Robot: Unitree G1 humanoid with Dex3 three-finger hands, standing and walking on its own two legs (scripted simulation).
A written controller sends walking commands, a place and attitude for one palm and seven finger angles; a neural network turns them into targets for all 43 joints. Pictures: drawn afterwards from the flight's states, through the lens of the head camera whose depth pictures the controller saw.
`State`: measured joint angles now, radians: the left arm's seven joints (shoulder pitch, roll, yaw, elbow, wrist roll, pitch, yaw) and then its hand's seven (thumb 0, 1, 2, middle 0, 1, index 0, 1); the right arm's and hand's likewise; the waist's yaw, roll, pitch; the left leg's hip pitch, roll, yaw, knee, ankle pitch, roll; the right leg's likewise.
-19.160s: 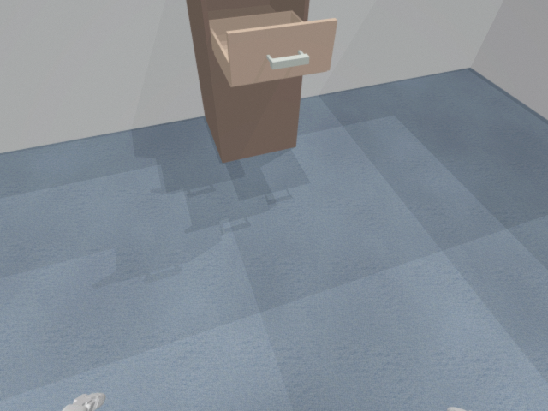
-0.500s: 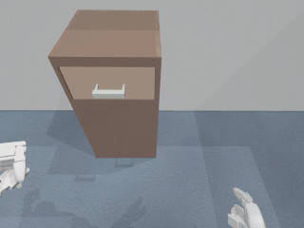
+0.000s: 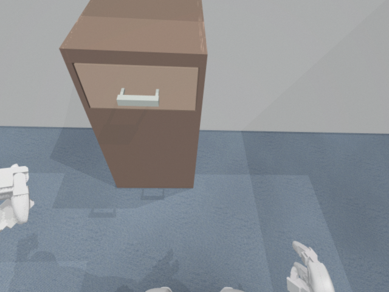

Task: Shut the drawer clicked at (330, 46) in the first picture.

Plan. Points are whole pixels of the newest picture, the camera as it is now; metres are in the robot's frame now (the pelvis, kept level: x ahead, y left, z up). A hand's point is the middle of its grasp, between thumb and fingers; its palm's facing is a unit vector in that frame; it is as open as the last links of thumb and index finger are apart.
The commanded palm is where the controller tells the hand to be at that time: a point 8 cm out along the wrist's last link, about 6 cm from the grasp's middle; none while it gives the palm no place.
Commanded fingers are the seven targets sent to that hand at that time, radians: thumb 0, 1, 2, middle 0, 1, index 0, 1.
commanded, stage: step back with the hand held close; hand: left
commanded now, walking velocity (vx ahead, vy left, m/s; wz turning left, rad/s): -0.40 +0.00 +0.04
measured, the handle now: (139, 96) +0.69 +0.21 -0.05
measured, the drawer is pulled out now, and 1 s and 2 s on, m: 0.00 0.00 0.00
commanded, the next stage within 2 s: stop stepping back and stand still in 0.76 s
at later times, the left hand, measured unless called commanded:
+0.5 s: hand (39, 236) +0.16 +0.21 +0.18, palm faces +0.30 -0.83 -0.48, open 3.3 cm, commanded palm +0.09 +0.25 +0.20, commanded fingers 0.00 0.90 0.90 -1.40 -1.60 -1.40 -1.60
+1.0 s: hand out of the picture +0.05 +0.20 +0.18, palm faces +0.36 -0.77 -0.52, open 3.3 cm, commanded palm -0.01 +0.24 +0.20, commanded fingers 0.00 0.90 0.90 -1.40 -1.60 -1.40 -1.60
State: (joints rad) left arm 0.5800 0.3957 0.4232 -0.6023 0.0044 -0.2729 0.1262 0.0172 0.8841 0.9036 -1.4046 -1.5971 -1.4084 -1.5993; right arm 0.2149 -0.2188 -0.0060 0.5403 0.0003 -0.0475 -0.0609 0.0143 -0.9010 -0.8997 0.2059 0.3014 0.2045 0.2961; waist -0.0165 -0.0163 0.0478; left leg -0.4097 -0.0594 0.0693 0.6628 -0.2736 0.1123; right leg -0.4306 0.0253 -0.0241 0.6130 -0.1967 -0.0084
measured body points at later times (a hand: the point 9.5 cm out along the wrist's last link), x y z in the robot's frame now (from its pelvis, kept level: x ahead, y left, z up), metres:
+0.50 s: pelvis -0.04 -0.03 +0.01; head +0.01 +0.00 +0.46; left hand +0.14 +0.25 +0.20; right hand +0.15 -0.25 -0.07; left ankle +0.05 +0.05 -0.72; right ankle -0.03 -0.14 -0.72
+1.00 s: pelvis -0.13 -0.04 +0.01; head -0.10 -0.02 +0.46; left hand +0.03 +0.24 +0.21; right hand +0.05 -0.26 -0.07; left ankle -0.12 +0.10 -0.72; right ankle -0.09 -0.14 -0.72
